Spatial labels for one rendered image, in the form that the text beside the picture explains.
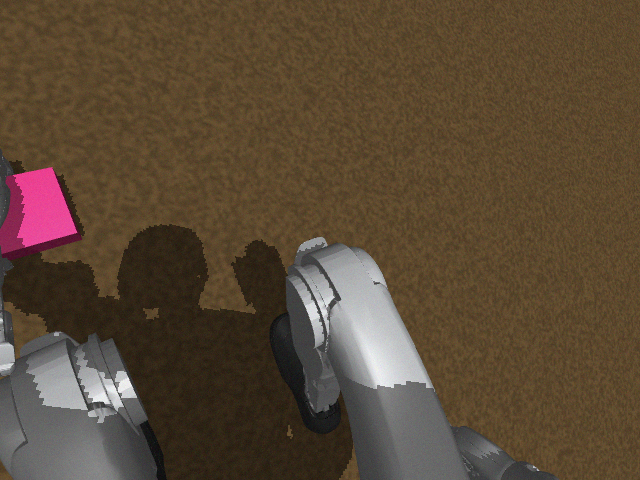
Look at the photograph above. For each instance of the left robot arm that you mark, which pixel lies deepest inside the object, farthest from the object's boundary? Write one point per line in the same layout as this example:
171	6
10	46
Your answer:
7	347

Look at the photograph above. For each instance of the right robot arm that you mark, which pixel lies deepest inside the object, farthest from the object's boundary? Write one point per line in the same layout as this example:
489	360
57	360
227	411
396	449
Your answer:
522	470

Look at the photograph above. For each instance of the right robot foot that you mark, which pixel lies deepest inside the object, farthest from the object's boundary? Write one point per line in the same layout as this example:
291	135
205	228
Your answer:
291	371

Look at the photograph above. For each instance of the right robot hand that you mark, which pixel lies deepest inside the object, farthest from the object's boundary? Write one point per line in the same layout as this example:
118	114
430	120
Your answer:
483	459

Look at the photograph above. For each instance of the left robot foot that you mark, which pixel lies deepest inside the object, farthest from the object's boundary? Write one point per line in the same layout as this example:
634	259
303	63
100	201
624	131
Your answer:
155	449

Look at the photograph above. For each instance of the carton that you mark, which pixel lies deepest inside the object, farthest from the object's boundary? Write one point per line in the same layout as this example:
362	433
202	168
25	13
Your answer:
39	216

